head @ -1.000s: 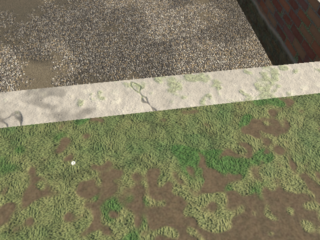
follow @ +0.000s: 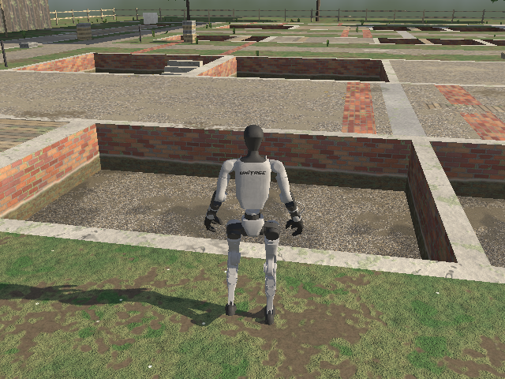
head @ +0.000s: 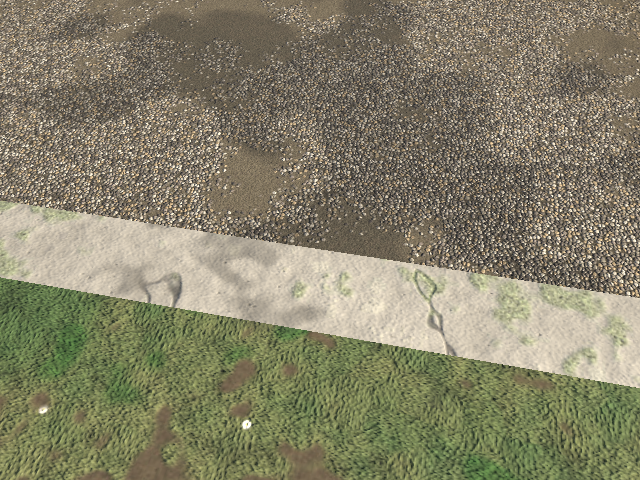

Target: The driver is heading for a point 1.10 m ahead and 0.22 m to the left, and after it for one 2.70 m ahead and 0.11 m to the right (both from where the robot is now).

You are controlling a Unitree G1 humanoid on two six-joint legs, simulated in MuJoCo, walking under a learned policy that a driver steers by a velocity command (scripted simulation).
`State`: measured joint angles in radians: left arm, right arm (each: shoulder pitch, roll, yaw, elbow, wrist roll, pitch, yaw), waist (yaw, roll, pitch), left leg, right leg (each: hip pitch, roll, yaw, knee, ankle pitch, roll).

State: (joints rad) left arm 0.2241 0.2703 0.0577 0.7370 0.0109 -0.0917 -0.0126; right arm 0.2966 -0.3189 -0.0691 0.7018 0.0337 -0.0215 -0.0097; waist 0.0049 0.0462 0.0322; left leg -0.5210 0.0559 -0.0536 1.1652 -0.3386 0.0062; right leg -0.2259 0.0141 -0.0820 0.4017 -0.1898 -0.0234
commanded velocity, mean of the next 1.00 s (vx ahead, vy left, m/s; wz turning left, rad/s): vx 0.50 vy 0.00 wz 0.31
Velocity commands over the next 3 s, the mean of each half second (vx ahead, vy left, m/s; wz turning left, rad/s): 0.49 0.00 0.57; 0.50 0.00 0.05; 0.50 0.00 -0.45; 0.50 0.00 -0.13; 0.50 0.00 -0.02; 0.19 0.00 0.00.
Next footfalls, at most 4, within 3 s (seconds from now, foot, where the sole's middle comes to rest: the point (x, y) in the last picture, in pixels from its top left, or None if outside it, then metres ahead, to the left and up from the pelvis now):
0.32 left None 0.32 0.18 -0.78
0.84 right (304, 390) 0.68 0.09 -0.78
1.32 left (209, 330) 0.84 0.32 -0.78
1.72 right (306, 314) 0.88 0.09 -0.78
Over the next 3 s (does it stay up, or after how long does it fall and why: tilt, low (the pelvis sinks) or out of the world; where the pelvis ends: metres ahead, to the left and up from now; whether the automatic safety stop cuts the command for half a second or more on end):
stays up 0.90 0.18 0.01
